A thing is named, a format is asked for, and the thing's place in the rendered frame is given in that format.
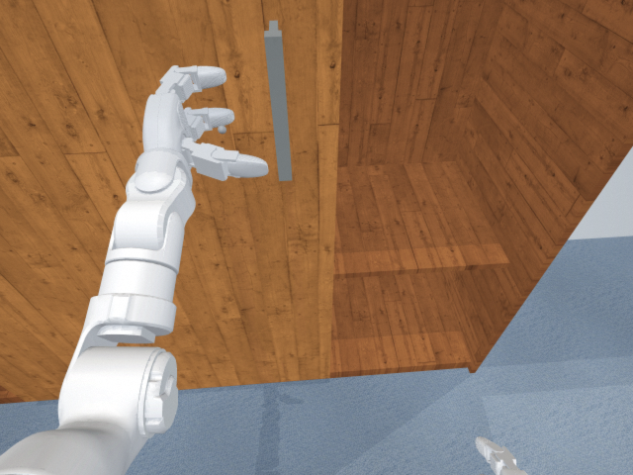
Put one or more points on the robot left upper arm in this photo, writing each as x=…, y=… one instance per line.
x=115, y=399

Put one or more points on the left robot hand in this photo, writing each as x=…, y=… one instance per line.
x=167, y=125

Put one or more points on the right robot hand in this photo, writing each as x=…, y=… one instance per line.
x=501, y=460

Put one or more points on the robot left forearm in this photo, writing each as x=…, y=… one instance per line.
x=134, y=304

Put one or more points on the handle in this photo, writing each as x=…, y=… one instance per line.
x=277, y=86

